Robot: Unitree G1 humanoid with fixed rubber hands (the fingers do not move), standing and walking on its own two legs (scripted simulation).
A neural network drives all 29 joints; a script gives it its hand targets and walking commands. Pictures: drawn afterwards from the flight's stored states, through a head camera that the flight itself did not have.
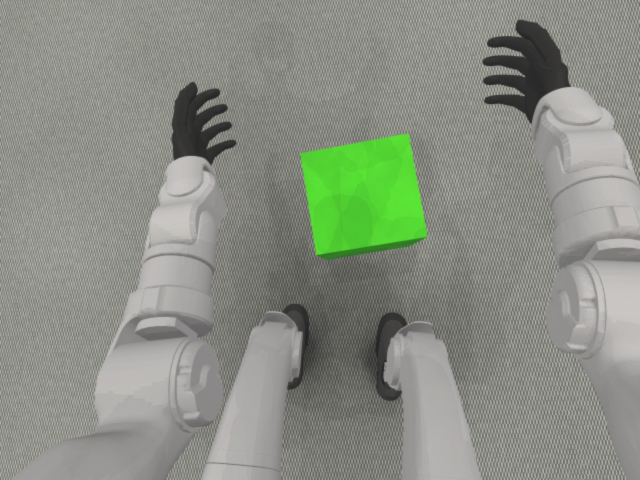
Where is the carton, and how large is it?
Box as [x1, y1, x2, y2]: [300, 133, 427, 259]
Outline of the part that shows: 408,133 300,153 317,255 327,259 407,246 427,236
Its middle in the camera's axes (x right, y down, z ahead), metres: +0.09 -0.08 +0.86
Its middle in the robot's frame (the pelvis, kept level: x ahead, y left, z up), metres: +0.48 +0.00 -0.51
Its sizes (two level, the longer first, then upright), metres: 0.210 0.200 0.250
